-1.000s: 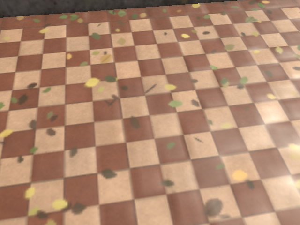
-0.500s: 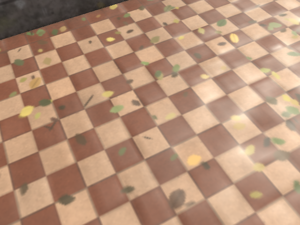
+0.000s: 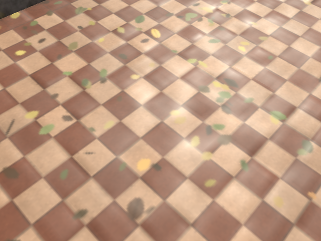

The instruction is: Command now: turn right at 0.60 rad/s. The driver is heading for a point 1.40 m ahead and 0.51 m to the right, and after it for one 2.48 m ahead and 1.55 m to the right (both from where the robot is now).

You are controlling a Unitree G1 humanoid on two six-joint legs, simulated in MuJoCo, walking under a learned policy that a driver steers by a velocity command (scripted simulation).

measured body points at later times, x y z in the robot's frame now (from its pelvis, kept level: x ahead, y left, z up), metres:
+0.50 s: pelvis -0.03 -0.03 +0.00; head +0.01 -0.07 +0.44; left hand +0.17 +0.21 -0.10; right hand +0.01 -0.34 -0.13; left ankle +0.01 +0.11 -0.67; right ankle -0.02 -0.11 -0.74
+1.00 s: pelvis -0.08 +0.05 +0.00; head -0.05 +0.07 +0.45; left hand +0.13 +0.26 -0.14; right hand -0.12 -0.25 -0.09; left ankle -0.03 +0.12 -0.74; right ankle -0.20 -0.05 -0.67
